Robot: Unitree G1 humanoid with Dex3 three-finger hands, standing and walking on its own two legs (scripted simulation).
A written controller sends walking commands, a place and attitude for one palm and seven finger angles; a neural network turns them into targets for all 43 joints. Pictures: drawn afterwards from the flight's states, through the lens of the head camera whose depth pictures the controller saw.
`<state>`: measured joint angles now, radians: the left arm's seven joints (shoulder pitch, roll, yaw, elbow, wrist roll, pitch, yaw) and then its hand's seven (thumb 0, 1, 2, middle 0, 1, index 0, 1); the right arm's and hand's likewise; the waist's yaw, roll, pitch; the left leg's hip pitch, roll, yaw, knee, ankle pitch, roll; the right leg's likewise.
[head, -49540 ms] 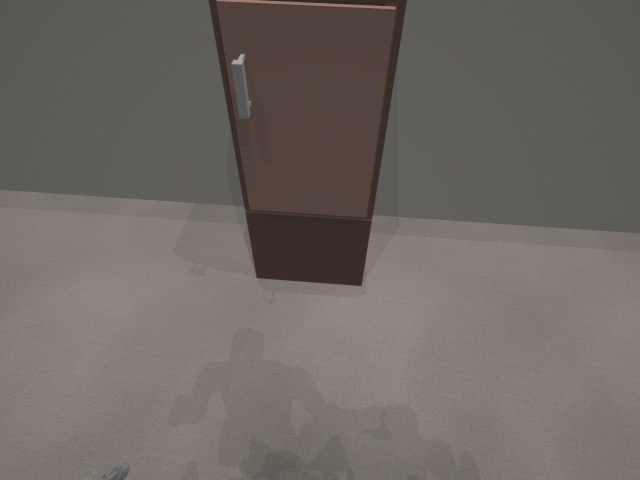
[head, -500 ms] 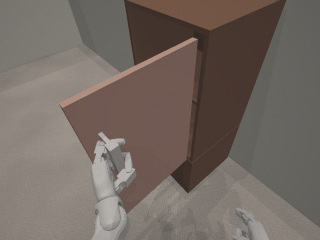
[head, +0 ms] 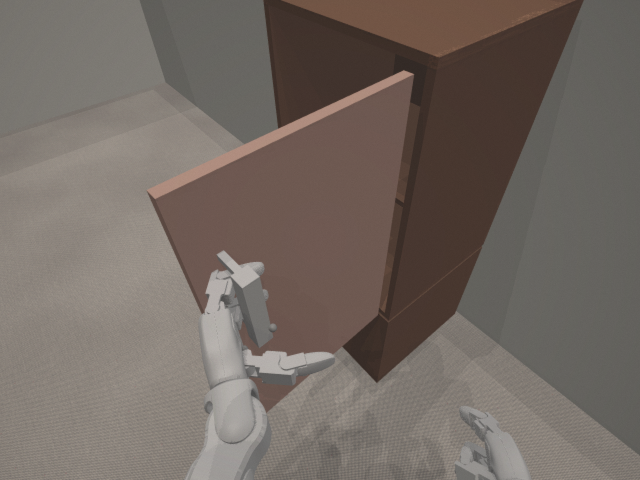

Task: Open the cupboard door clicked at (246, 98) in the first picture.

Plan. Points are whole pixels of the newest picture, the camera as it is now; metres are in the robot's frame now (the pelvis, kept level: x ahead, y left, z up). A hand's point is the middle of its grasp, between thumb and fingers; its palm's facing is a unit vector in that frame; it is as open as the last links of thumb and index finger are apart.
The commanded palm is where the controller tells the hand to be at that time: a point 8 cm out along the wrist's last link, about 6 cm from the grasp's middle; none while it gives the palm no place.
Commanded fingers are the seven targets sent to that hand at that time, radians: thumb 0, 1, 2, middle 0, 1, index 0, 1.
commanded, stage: open thumb and fingers to let go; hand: left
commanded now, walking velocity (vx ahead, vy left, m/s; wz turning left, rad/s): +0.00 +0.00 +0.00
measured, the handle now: (244, 299) +0.32 +0.11 +0.08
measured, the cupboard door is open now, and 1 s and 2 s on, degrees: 93 95 95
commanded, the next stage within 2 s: slide the hand sideways off the handle in 0.22 s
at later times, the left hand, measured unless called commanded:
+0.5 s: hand (268, 354) +0.25 +0.07 +0.08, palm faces -0.11 -0.99 -0.07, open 15.9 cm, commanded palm +0.23 +0.12 +0.08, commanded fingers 0.00 -0.50 0.30 -0.15 -0.30 -0.15 -0.30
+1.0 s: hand (246, 380) +0.21 +0.09 +0.08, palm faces -0.06 -1.00 +0.00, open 16.2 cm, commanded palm +0.19 +0.15 +0.08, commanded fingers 0.00 -0.50 0.30 -0.15 -0.30 -0.15 -0.30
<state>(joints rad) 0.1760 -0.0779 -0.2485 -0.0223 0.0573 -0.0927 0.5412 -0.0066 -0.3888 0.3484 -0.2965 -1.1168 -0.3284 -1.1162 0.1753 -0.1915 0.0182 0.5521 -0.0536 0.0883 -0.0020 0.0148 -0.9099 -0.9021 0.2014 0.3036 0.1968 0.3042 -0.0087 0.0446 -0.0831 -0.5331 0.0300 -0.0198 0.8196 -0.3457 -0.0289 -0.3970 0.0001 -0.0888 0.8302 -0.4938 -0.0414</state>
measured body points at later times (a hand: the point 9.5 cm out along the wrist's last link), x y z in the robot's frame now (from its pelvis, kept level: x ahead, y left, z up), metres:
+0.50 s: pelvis -0.02 +0.02 +0.00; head -0.02 +0.01 +0.45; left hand +0.25 +0.13 +0.08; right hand +0.16 -0.19 -0.09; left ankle +0.05 +0.14 -0.70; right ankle -0.03 -0.09 -0.70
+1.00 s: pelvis -0.01 +0.02 -0.01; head +0.00 +0.00 +0.44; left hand +0.21 +0.15 +0.08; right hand +0.17 -0.20 -0.08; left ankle +0.05 +0.14 -0.70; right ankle -0.03 -0.09 -0.70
